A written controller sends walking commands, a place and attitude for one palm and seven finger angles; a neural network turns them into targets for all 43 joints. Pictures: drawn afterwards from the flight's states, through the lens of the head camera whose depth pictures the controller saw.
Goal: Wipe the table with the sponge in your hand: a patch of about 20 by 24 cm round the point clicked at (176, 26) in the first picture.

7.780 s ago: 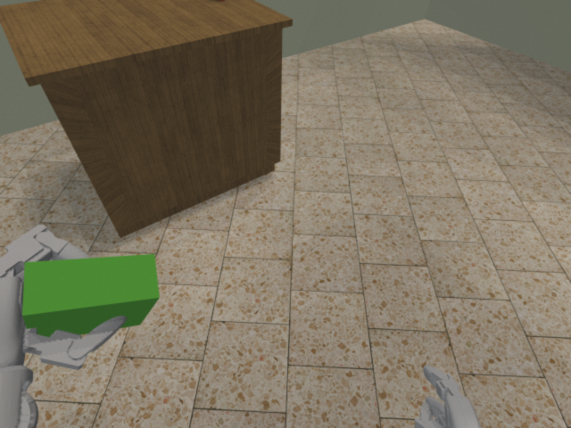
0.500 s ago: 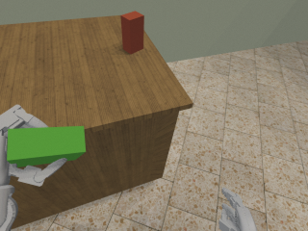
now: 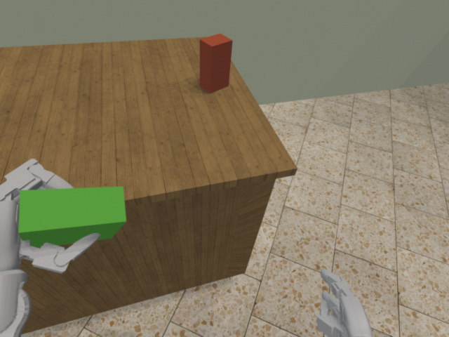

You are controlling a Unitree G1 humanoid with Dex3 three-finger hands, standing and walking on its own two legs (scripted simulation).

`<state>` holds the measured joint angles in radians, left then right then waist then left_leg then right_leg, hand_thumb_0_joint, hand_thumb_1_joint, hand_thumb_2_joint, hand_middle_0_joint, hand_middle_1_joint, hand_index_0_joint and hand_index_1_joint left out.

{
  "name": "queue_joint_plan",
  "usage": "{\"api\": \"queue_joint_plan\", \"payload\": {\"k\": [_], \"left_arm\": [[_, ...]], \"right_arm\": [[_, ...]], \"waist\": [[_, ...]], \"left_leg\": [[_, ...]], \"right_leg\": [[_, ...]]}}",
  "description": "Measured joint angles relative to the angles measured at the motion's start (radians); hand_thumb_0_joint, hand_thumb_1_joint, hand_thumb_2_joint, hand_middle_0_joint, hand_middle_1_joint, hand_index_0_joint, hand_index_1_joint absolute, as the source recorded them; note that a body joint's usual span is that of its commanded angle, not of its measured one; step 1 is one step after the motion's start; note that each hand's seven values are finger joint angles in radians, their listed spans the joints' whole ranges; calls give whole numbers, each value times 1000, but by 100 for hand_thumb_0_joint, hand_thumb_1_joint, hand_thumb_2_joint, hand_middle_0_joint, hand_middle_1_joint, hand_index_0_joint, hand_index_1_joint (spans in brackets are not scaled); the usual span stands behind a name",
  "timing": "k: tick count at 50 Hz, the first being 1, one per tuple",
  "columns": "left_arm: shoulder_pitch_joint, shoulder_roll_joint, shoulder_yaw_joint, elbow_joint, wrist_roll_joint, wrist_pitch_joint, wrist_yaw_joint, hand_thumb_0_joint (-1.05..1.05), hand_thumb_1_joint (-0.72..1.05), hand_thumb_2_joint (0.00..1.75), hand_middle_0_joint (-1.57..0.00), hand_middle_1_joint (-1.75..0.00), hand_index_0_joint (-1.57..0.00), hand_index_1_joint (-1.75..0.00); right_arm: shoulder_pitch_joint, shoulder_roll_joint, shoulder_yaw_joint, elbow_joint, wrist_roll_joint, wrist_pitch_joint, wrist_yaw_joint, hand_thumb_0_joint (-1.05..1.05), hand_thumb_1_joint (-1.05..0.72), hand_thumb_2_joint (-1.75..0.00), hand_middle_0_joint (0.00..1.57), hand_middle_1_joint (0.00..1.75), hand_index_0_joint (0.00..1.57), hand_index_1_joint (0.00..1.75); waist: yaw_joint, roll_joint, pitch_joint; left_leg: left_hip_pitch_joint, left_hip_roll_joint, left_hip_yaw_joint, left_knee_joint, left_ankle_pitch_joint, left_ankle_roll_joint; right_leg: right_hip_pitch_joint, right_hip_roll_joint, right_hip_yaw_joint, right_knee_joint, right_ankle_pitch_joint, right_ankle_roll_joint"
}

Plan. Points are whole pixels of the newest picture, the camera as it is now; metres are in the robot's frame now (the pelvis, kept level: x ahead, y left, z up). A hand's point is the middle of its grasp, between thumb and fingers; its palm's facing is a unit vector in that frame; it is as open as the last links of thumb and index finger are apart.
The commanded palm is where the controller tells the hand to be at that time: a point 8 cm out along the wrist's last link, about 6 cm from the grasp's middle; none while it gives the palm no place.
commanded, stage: come to a stop and stand still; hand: left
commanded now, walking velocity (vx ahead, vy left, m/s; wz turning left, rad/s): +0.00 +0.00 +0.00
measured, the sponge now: (88, 217) +0.23 +0.22 +0.14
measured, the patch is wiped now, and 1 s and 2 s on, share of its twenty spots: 0.00 0.00 0.00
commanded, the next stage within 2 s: look again from close up in 0.42 s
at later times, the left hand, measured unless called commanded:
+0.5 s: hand (80, 209) +0.24 +0.23 +0.15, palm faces +0.39 -0.84 -0.37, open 9.3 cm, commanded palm +0.18 +0.26 +0.17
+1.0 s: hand (77, 212) +0.23 +0.23 +0.15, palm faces +0.40 -0.84 -0.37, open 9.3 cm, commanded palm +0.18 +0.26 +0.17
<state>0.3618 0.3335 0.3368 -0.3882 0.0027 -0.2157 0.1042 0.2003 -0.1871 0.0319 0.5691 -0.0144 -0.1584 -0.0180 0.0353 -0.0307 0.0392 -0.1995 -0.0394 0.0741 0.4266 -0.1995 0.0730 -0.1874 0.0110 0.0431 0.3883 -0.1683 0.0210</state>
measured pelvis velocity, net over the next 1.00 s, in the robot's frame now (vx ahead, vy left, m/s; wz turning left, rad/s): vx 0.02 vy -0.02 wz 0.02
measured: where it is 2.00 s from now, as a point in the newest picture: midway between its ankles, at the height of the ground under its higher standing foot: outside the picture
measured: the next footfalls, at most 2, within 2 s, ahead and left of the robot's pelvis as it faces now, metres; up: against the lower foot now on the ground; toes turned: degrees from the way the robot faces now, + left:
right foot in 1.70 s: +0.21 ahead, -0.11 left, +0.00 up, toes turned -10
left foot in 1.94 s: +0.24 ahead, +0.12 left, +0.00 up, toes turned -6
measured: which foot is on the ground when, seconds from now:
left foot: down 0.00-1.00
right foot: down 0.00-1.00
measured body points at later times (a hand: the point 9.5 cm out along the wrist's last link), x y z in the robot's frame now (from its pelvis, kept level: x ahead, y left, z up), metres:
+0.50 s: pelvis +0.02 -0.02 +0.00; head +0.04 -0.01 +0.45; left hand +0.21 +0.27 +0.17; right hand +0.21 -0.24 -0.07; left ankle +0.02 +0.06 -0.74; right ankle +0.03 -0.14 -0.74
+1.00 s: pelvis +0.02 -0.02 +0.00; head +0.03 -0.01 +0.45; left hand +0.20 +0.27 +0.17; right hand +0.20 -0.24 -0.07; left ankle +0.02 +0.06 -0.74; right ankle +0.03 -0.14 -0.74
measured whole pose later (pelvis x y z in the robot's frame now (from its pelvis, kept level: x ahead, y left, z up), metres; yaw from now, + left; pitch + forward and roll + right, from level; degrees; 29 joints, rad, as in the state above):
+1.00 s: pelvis +0.02 -0.02 +0.00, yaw +1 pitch +0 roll -1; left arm 0.44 0.35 0.33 -0.42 -0.04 -0.16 0.12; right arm 0.21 -0.20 0.02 0.57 0.00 -0.06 -0.05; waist 0.02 0.00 0.01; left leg -0.18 -0.02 0.04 0.37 -0.19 0.04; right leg -0.15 0.03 0.01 0.33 -0.17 -0.01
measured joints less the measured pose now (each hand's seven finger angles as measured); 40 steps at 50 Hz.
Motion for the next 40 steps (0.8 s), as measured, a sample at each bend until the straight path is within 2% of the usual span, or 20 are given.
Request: {"api": "queue_joint_plan", "payload": {"k": [9,20,40], "left_arm": [[38,8,2,-25,-24,12,0,0,-43,103,-81,-139,-81,-139],[65,14,-5,-34,-38,33,3,0,-43,103,-81,-139,-81,-139],[75,13,-13,-35,-43,58,8,0,-43,103,-81,-139,-81,-139]], "right_arm": [[-2,-19,-13,1,4,30,-10,1,-90,-90,20,30,20,29],[1,-15,-12,-1,8,60,-21,1,-90,-90,20,30,20,29],[7,-15,-13,-6,13,90,-30,1,-90,-90,20,30,20,29]], "waist": [[-9,9,-7],[-15,23,-11],[-16,29,-20]], "left_leg": [[1,17,-14,-9,-12,-16],[12,25,-24,-29,-10,-28],[23,22,-34,-55,5,-30]], "right_leg": [[14,17,-12,-35,0,-16],[31,25,-21,-61,1,-26],[45,23,-30,-88,13,-28]]}}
